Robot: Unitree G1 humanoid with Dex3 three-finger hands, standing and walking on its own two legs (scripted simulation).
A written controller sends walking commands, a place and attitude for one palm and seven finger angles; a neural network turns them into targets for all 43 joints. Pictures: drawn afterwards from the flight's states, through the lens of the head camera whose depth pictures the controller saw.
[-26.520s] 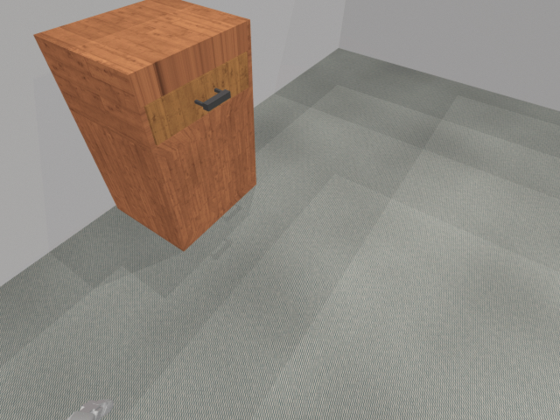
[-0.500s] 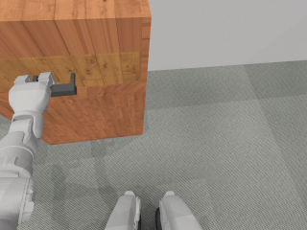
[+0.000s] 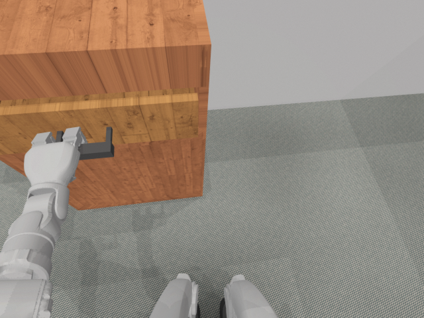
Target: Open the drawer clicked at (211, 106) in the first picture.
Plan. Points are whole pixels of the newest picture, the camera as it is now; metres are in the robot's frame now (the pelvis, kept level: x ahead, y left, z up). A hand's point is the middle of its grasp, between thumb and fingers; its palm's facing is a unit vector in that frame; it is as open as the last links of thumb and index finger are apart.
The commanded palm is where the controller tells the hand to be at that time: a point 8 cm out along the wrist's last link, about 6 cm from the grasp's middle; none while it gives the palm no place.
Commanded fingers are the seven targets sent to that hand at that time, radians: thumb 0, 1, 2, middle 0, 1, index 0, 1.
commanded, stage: pull the drawer open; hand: left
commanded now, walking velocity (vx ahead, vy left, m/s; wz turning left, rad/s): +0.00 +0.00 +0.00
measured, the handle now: (84, 142) +0.45 +0.28 -0.03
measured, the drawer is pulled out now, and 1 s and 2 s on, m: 0.03 0.14 0.27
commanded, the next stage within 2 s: none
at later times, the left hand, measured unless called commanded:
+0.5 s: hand (65, 197) +0.34 +0.30 -0.05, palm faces -0.05 -0.04 -1.00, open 5.8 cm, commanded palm +0.31 +0.29 +0.00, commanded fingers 0.00 0.90 0.90 -0.40 -1.35 -0.40 -1.35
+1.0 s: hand (62, 225) +0.28 +0.29 -0.06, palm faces -0.03 -0.05 -1.00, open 5.8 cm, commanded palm +0.25 +0.29 +0.00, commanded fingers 0.00 0.90 0.90 -0.40 -1.35 -0.40 -1.35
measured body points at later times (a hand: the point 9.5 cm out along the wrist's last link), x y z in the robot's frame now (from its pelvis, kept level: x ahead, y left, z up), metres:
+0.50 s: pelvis +0.01 +0.00 +0.01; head +0.12 +0.01 +0.44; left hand +0.34 +0.30 +0.00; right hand +0.14 -0.26 -0.12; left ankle +0.00 +0.06 -0.63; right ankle +0.01 -0.10 -0.63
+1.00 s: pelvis +0.00 +0.00 +0.01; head +0.10 +0.01 +0.45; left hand +0.28 +0.29 +0.00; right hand +0.15 -0.25 -0.11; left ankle +0.00 +0.06 -0.63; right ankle +0.01 -0.10 -0.63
